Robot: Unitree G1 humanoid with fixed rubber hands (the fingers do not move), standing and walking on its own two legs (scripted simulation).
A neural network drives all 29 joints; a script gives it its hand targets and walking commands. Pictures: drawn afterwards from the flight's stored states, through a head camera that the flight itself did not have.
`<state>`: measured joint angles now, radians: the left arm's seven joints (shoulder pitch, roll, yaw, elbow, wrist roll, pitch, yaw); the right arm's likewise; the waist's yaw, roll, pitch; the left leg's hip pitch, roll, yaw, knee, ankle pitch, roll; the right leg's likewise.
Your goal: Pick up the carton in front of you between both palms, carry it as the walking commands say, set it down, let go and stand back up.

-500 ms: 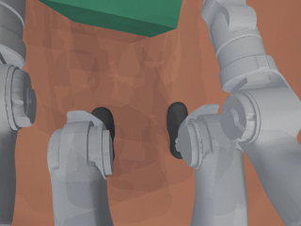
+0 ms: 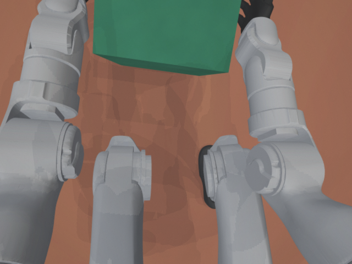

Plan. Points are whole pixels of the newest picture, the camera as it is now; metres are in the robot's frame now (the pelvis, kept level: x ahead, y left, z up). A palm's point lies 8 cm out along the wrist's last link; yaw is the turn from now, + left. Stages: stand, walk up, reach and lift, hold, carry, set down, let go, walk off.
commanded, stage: reach and lift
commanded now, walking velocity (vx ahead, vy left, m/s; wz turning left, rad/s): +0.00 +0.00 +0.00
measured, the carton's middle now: (167, 16) +0.55 +0.04 -0.22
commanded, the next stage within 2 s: none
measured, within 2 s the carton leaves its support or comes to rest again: neither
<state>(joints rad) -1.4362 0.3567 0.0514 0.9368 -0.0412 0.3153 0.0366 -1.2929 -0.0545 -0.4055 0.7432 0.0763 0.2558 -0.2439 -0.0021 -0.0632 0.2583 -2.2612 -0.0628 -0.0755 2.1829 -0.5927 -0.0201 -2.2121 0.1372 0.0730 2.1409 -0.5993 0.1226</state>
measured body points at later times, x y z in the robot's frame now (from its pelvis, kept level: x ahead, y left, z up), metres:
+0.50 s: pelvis -0.01 -0.01 +0.11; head +0.27 +0.04 +0.46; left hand +0.51 +0.19 +0.03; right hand +0.51 -0.11 +0.04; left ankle +0.10 +0.12 -0.35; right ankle +0.11 -0.15 -0.35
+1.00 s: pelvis +0.03 -0.01 +0.24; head +0.20 +0.02 +0.66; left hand +0.45 +0.18 +0.19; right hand +0.47 -0.12 +0.20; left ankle +0.10 +0.12 -0.35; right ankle +0.11 -0.15 -0.35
